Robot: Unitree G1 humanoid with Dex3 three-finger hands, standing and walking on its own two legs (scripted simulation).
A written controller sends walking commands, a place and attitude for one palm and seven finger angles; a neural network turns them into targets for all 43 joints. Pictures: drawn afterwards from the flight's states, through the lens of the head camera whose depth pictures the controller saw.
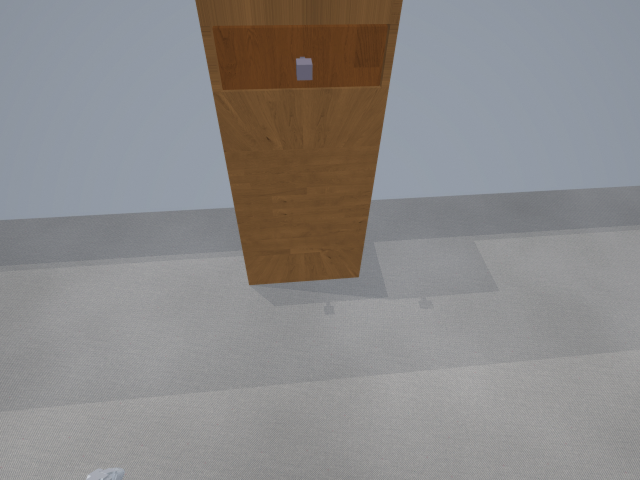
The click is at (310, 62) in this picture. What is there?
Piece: drawer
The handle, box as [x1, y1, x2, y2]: [296, 57, 312, 79]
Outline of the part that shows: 296,58 297,79 311,79 312,64 310,58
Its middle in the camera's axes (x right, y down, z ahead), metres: -0.04 -0.39 +0.88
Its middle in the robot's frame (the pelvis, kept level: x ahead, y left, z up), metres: +0.93 +0.09 +0.10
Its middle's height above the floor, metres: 0.87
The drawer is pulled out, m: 0.00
